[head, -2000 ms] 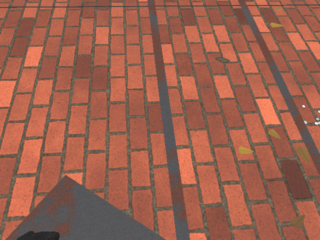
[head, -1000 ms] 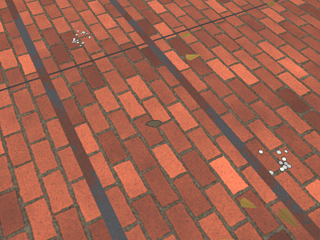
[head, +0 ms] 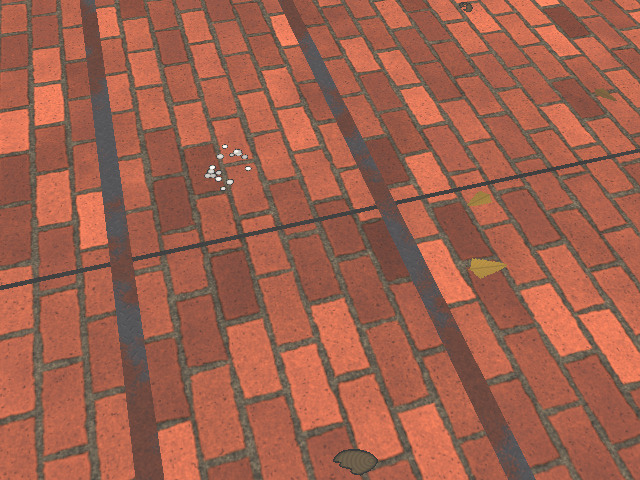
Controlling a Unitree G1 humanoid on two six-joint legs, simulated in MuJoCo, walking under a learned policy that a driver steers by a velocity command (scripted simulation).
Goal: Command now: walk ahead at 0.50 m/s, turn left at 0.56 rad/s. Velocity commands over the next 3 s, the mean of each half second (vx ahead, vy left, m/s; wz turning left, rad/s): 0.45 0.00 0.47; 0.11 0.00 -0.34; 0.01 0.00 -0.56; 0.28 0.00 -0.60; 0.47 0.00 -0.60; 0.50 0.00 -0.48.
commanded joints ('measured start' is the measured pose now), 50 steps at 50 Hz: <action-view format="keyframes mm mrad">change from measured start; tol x32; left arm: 1 -39 45 8 -63 3 -2 4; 50 127 86 50 -3 -25 154 -12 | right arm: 1 -32 -174 -48 -67 8 -12 -22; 50 -255 -167 -54 -28 4 49 -47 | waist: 1 11 92 -45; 11 98 125 -165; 13 62 -384 -366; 19 55 -78 -20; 34 17 294 -360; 50 74 162 -141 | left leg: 1 -68 187 -149 -130 249 152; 10 56 225 -335 91 95 61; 13 -485 12 -92 828 -454 -59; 15 -585 119 -86 948 -275 -79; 30 -123 97 36 130 148 -107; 34 433 569 -334 113 889 196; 38 121 426 -169 -39 287 137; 50 3 433 67 -10 169 84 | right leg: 1 77 43 -47 -207 192 34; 11 509 31 30 -523 175 -95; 13 976 -338 726 -648 -210 -309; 24 467 -90 5 -710 759 -264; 32 426 -10 66 -470 407 -139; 34 97 143 -38 -21 -470 -33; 50 352 57 -147 -330 -26 -49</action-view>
